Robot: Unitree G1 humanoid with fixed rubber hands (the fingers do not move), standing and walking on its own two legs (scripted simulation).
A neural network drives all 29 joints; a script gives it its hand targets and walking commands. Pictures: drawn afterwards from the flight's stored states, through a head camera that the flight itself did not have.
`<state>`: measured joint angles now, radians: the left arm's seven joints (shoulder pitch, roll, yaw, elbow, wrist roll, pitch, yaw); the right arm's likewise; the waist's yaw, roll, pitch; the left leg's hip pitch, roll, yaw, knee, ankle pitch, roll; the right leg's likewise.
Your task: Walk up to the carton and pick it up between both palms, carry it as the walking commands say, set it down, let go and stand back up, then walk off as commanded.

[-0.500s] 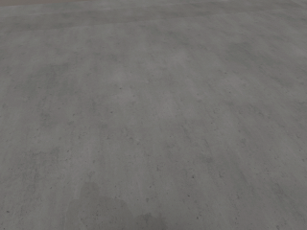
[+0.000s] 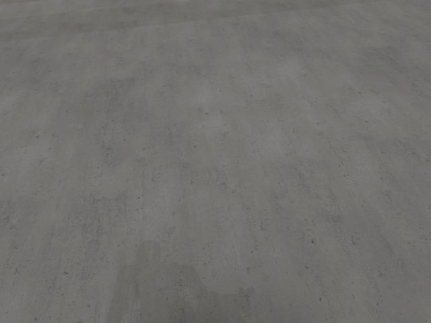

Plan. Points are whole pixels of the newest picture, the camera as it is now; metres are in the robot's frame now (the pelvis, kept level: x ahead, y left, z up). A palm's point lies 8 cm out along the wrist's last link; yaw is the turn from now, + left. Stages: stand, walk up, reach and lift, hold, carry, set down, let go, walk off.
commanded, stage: walk off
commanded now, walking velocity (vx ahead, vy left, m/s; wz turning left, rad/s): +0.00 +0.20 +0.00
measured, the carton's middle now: out of the picture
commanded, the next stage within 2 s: stand in 0.02 s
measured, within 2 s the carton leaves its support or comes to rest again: neither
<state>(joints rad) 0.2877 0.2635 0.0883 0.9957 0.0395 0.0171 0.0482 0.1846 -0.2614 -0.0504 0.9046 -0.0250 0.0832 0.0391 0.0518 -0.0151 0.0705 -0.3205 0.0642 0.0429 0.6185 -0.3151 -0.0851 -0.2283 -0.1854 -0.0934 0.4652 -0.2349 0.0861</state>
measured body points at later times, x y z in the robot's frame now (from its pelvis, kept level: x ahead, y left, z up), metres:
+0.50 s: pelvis -0.01 +0.10 +0.00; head +0.00 +0.09 +0.45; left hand +0.05 +0.33 -0.15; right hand +0.02 -0.14 -0.15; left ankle +0.01 +0.16 -0.74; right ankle -0.04 -0.02 -0.74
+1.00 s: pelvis +0.00 +0.10 +0.00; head +0.00 +0.11 +0.45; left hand -0.03 +0.31 -0.16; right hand -0.03 -0.12 -0.15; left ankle +0.01 +0.16 -0.74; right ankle -0.04 -0.02 -0.74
